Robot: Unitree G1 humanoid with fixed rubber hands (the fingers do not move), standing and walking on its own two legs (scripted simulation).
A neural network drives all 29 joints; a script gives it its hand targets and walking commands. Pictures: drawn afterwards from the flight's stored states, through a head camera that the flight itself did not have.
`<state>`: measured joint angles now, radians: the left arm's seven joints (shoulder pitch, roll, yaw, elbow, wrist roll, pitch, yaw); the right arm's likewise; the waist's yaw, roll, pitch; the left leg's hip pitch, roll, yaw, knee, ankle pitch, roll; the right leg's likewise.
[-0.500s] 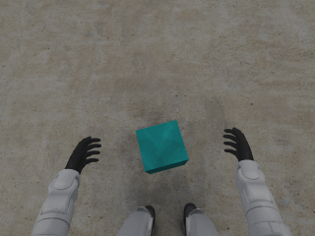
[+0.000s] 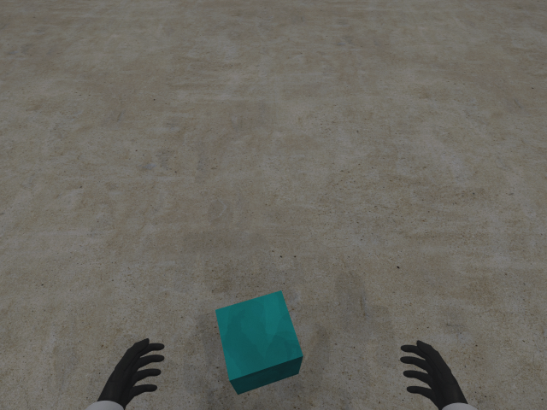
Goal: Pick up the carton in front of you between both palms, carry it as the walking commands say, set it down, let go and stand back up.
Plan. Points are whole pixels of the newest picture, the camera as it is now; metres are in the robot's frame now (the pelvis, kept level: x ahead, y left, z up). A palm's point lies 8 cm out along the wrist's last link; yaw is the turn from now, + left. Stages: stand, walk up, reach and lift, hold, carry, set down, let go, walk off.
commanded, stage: let go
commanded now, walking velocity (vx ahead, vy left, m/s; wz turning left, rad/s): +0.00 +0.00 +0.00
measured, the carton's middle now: (259, 343) +0.38 +0.07 -0.65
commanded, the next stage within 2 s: stand in 0.36 s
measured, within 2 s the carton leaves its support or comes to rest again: neither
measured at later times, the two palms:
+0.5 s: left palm out of the picture +0.12 +0.29 -0.08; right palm out of the picture +0.11 -0.24 -0.09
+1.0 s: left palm out of the picture +0.14 +0.29 -0.10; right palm out of the picture +0.11 -0.28 -0.09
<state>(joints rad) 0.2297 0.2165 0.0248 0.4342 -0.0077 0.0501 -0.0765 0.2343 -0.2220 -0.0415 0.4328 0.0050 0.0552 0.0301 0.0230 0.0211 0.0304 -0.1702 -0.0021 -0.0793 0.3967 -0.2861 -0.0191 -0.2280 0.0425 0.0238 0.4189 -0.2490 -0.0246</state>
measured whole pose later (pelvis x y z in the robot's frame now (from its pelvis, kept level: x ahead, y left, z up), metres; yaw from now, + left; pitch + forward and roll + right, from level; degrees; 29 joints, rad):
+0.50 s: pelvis -0.03 +0.02 -0.01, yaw -1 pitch -2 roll +0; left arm 0.19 0.31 0.05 0.55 0.04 0.09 0.00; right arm 0.21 -0.27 -0.02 0.61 -0.04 0.06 0.00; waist 0.01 -0.02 0.04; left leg -0.19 -0.04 -0.05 0.56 -0.34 0.01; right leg -0.25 0.02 0.05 0.58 -0.30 0.00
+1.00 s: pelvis +0.00 +0.01 -0.01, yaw -1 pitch +1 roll +0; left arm 0.15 0.34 0.03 0.78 0.03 0.00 0.02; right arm 0.18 -0.32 -0.04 0.77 -0.03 0.01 -0.03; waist -0.01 -0.03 0.00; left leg -0.15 -0.02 -0.05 0.48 -0.34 0.00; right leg -0.22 0.03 0.05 0.52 -0.30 -0.01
